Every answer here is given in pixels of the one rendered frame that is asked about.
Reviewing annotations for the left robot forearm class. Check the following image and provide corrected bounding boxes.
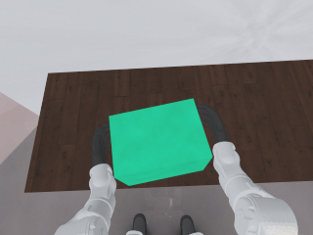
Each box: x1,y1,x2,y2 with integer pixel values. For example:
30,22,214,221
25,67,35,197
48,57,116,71
54,164,116,235

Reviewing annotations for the right robot hand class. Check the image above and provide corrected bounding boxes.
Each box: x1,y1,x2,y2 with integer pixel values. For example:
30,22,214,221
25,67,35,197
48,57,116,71
197,104,229,143

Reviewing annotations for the left robot upper arm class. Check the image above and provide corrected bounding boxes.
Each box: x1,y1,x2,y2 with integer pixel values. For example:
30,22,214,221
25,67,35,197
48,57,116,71
55,215,109,235

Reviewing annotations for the robot foot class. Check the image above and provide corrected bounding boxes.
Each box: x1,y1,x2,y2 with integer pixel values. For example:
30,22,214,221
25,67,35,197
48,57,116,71
133,213,147,235
180,214,195,235

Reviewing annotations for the table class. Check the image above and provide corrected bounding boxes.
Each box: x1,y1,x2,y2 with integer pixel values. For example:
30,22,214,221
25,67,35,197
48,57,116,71
24,59,313,193

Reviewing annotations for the left robot hand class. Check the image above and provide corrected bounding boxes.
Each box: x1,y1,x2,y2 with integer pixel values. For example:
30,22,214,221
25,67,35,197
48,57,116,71
91,122,112,166

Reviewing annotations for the right robot upper arm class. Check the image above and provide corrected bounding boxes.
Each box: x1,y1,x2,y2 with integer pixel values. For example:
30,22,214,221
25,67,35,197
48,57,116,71
234,195,297,235

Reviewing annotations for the right robot foot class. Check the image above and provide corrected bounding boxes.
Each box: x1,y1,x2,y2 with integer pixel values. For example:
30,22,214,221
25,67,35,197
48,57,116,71
180,214,195,235

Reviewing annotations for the carton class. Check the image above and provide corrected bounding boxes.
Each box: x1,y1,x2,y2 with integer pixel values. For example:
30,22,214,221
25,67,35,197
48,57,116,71
109,98,213,186

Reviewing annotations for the left robot foot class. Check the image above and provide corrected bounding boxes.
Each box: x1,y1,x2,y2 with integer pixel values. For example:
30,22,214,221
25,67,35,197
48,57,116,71
133,213,147,235

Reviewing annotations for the right robot forearm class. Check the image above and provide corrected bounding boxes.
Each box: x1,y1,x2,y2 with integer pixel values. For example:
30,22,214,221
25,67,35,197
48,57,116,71
212,141,298,235

